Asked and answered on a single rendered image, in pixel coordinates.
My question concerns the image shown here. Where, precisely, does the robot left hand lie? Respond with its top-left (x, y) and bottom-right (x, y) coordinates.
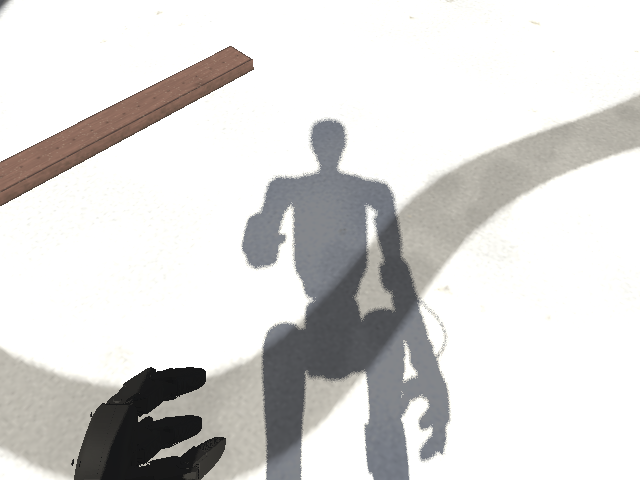
top-left (71, 367), bottom-right (226, 480)

